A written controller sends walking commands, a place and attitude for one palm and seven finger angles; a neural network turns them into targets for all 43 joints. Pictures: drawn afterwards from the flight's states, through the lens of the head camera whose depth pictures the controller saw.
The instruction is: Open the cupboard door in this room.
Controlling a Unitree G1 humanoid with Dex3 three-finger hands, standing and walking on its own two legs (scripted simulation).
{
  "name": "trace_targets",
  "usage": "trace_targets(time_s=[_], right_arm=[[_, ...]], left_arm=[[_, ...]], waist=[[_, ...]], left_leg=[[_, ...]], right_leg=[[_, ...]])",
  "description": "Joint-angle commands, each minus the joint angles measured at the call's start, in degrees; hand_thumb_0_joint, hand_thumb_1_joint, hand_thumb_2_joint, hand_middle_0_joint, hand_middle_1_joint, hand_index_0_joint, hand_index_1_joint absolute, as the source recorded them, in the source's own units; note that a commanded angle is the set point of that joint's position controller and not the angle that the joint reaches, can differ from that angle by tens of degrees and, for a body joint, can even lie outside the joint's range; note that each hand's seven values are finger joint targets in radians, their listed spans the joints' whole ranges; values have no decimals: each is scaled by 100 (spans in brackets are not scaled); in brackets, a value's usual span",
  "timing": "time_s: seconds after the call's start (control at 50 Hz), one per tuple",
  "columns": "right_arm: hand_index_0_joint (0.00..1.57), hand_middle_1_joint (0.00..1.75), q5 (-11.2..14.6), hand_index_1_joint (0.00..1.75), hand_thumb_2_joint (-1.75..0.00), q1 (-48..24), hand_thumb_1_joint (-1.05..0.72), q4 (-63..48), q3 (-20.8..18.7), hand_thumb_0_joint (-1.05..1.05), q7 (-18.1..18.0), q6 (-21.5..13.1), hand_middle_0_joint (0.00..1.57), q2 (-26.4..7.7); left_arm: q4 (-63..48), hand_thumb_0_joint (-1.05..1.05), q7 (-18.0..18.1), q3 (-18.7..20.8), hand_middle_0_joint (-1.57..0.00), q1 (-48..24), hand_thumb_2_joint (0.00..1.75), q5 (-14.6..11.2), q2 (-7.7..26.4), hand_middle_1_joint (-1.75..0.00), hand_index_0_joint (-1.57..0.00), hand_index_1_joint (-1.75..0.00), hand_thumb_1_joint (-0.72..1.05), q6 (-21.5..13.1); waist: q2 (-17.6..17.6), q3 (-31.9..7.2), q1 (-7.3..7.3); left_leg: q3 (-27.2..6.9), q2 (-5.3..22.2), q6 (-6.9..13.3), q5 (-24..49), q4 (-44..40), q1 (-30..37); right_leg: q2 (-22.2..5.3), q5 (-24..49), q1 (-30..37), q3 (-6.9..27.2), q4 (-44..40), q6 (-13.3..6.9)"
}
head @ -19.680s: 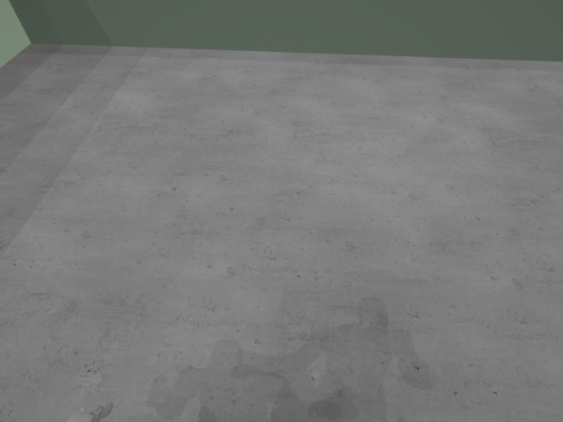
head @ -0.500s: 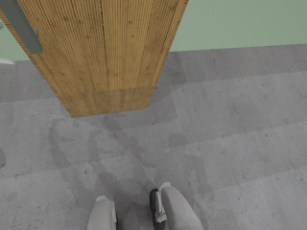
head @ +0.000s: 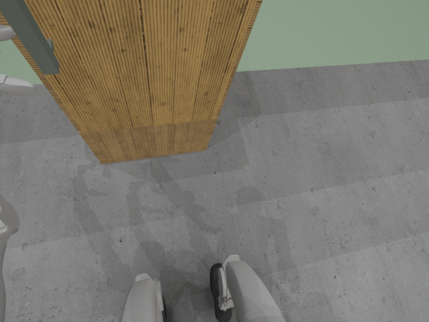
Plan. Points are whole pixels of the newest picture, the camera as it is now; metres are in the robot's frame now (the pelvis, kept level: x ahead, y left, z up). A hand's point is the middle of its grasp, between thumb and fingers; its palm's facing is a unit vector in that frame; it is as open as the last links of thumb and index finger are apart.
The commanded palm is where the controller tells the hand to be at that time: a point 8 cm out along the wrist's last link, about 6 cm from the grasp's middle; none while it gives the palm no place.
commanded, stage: slide the fingers in behind the handle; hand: left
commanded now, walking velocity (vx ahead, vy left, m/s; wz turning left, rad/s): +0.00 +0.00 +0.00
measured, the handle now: (30, 22) +0.59 +0.23 +0.08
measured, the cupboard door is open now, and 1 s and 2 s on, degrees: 0 0 0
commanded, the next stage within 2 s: close the thumb around the handle in 1.26 s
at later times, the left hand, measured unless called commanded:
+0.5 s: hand (7, 55) +0.53 +0.26 +0.07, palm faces +0.14 -0.99 +0.00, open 14.9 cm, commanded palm +0.52 +0.25 +0.07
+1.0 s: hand (38, 59) +0.53 +0.22 +0.07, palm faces +0.06 -1.00 -0.04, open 15.1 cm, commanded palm +0.52 +0.23 +0.07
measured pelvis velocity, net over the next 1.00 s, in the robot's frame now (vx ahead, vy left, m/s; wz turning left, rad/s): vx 0.01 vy -0.01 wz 0.07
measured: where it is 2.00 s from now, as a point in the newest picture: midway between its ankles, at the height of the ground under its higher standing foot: (191, 317)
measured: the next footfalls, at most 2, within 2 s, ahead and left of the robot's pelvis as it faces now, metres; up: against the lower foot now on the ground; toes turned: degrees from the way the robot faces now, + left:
none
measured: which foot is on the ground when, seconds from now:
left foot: down 0.00-1.00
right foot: down 0.00-1.00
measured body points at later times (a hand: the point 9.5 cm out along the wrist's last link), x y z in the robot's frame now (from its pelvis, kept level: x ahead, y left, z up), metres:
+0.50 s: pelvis +0.01 +0.00 +0.01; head +0.18 +0.04 +0.42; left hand +0.52 +0.31 +0.07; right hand +0.00 -0.27 -0.09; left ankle -0.02 +0.10 -0.65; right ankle +0.04 -0.15 -0.65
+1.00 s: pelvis +0.01 -0.01 +0.01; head +0.17 +0.03 +0.43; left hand +0.52 +0.27 +0.08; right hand +0.01 -0.27 -0.10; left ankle -0.02 +0.10 -0.65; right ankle +0.04 -0.15 -0.65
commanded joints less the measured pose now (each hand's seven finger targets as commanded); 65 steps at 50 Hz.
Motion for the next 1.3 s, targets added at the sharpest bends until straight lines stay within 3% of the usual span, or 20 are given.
trace_targets(time_s=[0.0, 0.04, 0.08, 0.3, 0.34, 0.38, 0.6, 0.62, 0.66, 0.78, 0.82, 0.88, 0.92, 0.98, 1.04, 1.08, 1.18, 1.2, 1.24, 1.28], right_arm=[[20, 30, -20, 30, -90, 1272, -90, -90, -481, 0, -62, -37, 20, -1179], [20, 30, -33, 30, -90, 1300, -90, -59, -517, 0, -51, -24, 20, -1146], [20, 30, -42, 30, -90, 1287, -90, -1, -532, 0, -38, -39, 20, -1141], [20, 30, -115, 30, -90, 1289, -90, 208, -582, 0, -1, -113, 20, -1063], [20, 30, -127, 30, -90, 1285, -90, 246, -601, 0, 11, -111, 20, -1060], [20, 30, -119, 30, -90, 1255, -90, 274, -596, 0, 19, -116, 20, -1050], [20, 30, -152, 30, -90, 1223, -90, 355, -637, 0, 55, -197, 20, -996], [20, 30, -146, 30, -90, 1236, -90, 385, -648, 0, 53, -183, 20, -1017], [20, 30, -140, 30, -90, 1179, -90, 371, -635, 0, 64, -191, 20, -979], [20, 30, -149, 30, -90, 1144, -90, 409, -650, 0, 87, -223, 20, -964], [20, 30, -174, 30, -90, 1150, -90, 442, -669, 0, 101, -254, 20, -961], [20, 30, -163, 30, -90, 1129, -90, 489, -672, 0, 95, -259, 20, -966], [20, 30, -179, 30, -90, 1147, -90, 499, -670, 0, 85, -279, 20, -992], [20, 30, -133, 30, -90, 1118, -90, 423, -615, 0, 51, -277, 20, -993], [20, 30, -172, 30, -90, 1144, -90, 215, -553, 0, 71, -279, 20, -986], [20, 30, -159, 30, -90, 1095, -90, 103, -568, 0, 127, -274, 20, -921], [20, 30, -64, 30, -90, 1066, -90, -44, -566, 0, 59, -219, 20, -984], [20, 30, -68, 30, -90, 1076, -90, -75, -556, 0, 45, -227, 20, -999], [20, 30, -52, 30, -90, 1057, -90, -48, -539, 0, 35, -234, 20, -978], [20, 30, -44, 30, -90, 1075, -90, -59, -518, 0, -2, -238, 20, -1008]], left_arm=[[-1411, 0, 85, -42, -30, -2369, 30, -46, 1474, -120, -30, -120, -50, -384], [-1496, 0, 137, -167, -30, -2301, 30, -5, 1263, -120, -30, -120, -50, -423], [-1501, 0, 166, -340, -30, -2358, 30, -98, 927, -120, -30, -120, -50, -445], [-1568, 0, 419, -932, -30, -2805, 30, -67, 35, -120, -30, -120, -50, -723], [-1629, 0, 440, -930, -30, -2767, 30, -50, 28, -120, -30, -120, -50, -768], [-1451, 0, 459, -1037, -30, -2728, 30, -61, -133, -120, -30, -120, -50, -754], [-1696, 0, 500, -1480, -30, -2968, 30, -117, -735, -120, -30, -120, -50, -889], [-1616, 0, 512, -1358, -30, -2839, 30, -118, -606, -120, -30, -120, -50, -885], [-1653, 0, 511, -1604, -30, -2908, 30, -115, -889, -120, -30, -120, -50, -882], [-1585, 0, 624, -1709, -30, -2924, 30, -80, -1057, -120, -30, -120, -50, -924], [-1780, 0, 661, -1795, -30, -3088, 30, -100, -1164, -120, -30, -120, -50, -993], [-1553, 0, 713, -1918, -30, -3122, 30, -70, -1311, -120, -30, -120, -50, -972], [-1656, 0, 754, -1748, -30, -3285, 30, -86, -1110, -120, -30, -120, -50, -1027], [-1024, 0, 889, -1243, -30, -3013, 30, -177, -758, -120, -30, -120, -50, -857], [-1006, 0, 1181, -532, -30, -2735, 30, 40, 114, -120, -30, -120, -50, -866], [-1214, 0, 1173, -823, -30, -2579, 30, 195, -136, -120, -30, -120, -50, -960], [-1167, 0, 944, -392, -30, -2371, 30, -4, 339, -120, -30, -120, -50, -896], [-1229, 0, 932, -264, -30, -2342, 30, -11, 504, -120, -30, -120, -50, -910], [-1068, 0, 921, -398, -30, -2354, 30, 15, 387, -120, -30, -120, -50, -850], [-934, 0, 952, -297, -30, -2388, 30, 82, 635, -120, -30, -120, -50, -788]], waist=[[1588, -3104, -18], [1673, -3342, -2], [1488, -3132, -89], [1585, -3030, -211], [1698, -3244, -162], [1422, -3038, -229], [1645, -3251, -290], [1509, -3267, -244], [1483, -3194, -284], [1399, -3070, -294], [1716, -3246, -289], [1414, -2987, -378], [1499, -3167, -327], [1034, -2839, -253], [1096, -3102, 20], [1049, -3151, -9], [684, -3182, 73], [915, -3278, 147], [772, -3025, 65], [600, -2815, 23]], left_leg=[[-409, -119, -44, 3511, -744, 2725], [-444, -111, -95, 3847, -740, 3047], [-466, -97, -100, 3730, -785, 3063], [-553, -120, -164, 3845, -801, 3390], [-558, -125, -202, 4043, -783, 3538], [-539, -137, -154, 3818, -781, 3347], [-537, -180, -152, 3964, -738, 3575], [-548, -169, -164, 4004, -742, 3542], [-526, -191, -142, 3822, -768, 3434], [-509, -223, -130, 3613, -795, 3355], [-543, -211, -173, 3856, -782, 3650], [-563, -214, -158, 3611, -798, 3489], [-574, -229, -161, 3610, -794, 3486], [-506, -268, -108, 3109, -829, 2852], [-405, -305, -74, 3252, -777, 2523], [-306, -311, -33, 3213, -746, 2458], [-186, -322, 14, 2756, -826, 1981], [-200, -322, 3, 2810, -826, 2070], [-176, -312, 22, 2601, -816, 1919], [-152, -315, 54, 2315, -843, 1593]], right_leg=[[336, 1699, 1457, 29, -317, -264], [338, 1747, 1404, 17, -322, -253], [345, 1648, 1326, -12, -397, -244], [340, 1551, 1086, -39, -419, -297], [335, 1636, 1133, -36, -404, -302], [341, 1621, 1160, -30, -441, -288], [317, 1810, 1180, -18, -413, -316], [319, 1839, 1237, -23, -413, -310], [318, 1807, 1265, -22, -417, -300], [306, 1756, 1289, -26, -439, -309], [300, 1753, 1162, -33, -427, -321], [302, 1619, 1077, -52, -453, -308], [289, 1646, 1168, -34, -413, -322], [285, 1550, 1389, -36, -384, -309], [241, 1837, 1766, 41, -226, -308], [246, 1986, 1926, 108, -253, -274], [270, 2038, 2455, 208, -308, -245], [267, 2014, 2404, 207, -264, -274], [265, 1831, 2248, 210, -312, -231], [258, 1669, 2313, 242, -342, -206]])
